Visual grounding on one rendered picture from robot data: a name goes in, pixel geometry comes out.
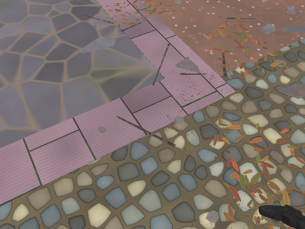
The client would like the robot right hand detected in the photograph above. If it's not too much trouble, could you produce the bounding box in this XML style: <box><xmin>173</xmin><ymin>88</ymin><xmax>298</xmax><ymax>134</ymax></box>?
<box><xmin>258</xmin><ymin>204</ymin><xmax>305</xmax><ymax>229</ymax></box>

